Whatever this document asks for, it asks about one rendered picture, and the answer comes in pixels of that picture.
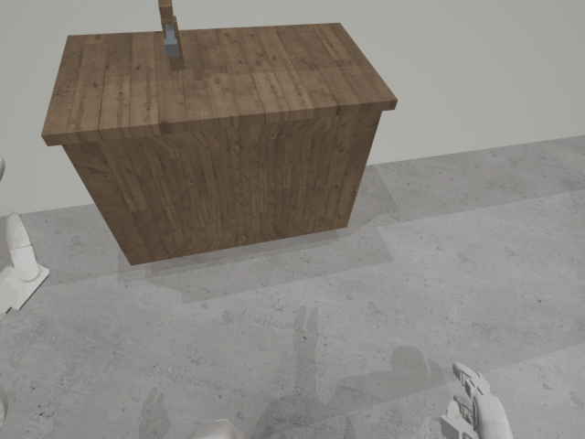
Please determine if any counter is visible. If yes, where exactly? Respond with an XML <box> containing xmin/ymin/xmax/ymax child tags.
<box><xmin>41</xmin><ymin>0</ymin><xmax>398</xmax><ymax>266</ymax></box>

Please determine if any left robot thigh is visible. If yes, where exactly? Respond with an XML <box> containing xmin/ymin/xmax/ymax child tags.
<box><xmin>188</xmin><ymin>421</ymin><xmax>245</xmax><ymax>439</ymax></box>

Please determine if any tap lever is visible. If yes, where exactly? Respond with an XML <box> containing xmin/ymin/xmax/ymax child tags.
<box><xmin>164</xmin><ymin>25</ymin><xmax>180</xmax><ymax>57</ymax></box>

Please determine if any robot left hand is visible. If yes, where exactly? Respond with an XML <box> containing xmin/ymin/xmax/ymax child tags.
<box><xmin>0</xmin><ymin>156</ymin><xmax>49</xmax><ymax>321</ymax></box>

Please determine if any robot right hand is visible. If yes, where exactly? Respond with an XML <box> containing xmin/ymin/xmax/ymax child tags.
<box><xmin>441</xmin><ymin>362</ymin><xmax>514</xmax><ymax>439</ymax></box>

